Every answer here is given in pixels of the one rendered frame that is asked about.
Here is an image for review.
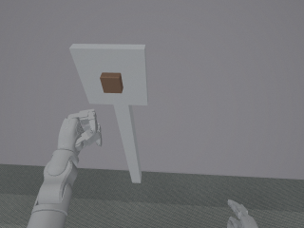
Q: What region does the robot right hand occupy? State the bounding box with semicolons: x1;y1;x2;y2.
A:
227;199;258;228

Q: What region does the robot left forearm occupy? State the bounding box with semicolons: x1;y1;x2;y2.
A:
27;149;79;228

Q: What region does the button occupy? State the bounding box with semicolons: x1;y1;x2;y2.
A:
100;72;124;93

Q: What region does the robot left hand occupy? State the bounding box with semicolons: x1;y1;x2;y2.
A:
57;109;103;156

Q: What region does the panel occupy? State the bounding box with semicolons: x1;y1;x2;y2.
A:
69;44;148;183

